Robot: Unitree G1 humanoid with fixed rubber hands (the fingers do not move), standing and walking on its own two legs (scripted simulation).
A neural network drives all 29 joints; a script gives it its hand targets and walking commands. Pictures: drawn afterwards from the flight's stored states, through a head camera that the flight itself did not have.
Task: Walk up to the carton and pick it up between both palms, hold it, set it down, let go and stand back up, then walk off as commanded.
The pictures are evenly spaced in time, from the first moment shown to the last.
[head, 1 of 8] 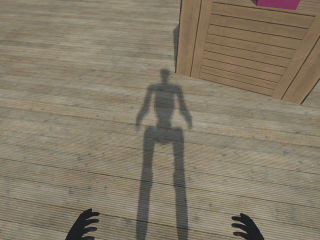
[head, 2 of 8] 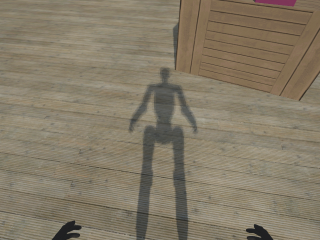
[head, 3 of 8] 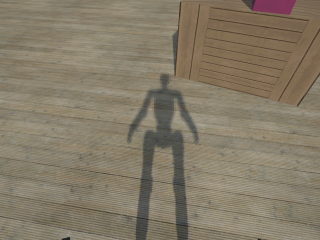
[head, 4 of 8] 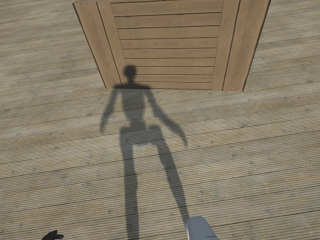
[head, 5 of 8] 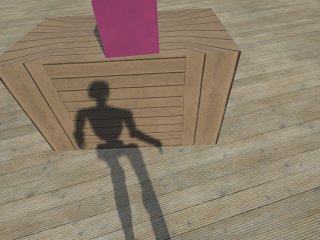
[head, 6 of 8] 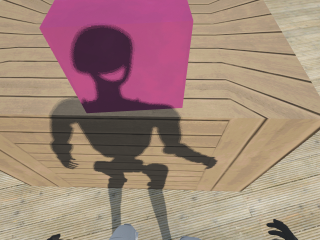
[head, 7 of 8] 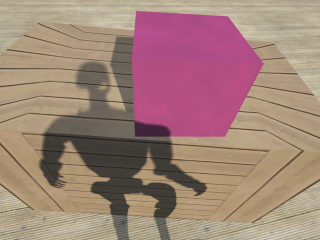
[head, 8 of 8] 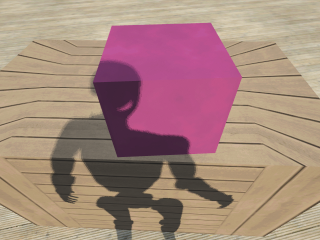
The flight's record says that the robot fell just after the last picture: no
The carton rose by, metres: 0.00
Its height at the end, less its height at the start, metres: +0.00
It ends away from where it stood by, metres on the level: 0.00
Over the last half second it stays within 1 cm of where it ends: yes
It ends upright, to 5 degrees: yes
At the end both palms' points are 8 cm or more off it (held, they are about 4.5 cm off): yes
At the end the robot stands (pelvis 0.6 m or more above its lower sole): yes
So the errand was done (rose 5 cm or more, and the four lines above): no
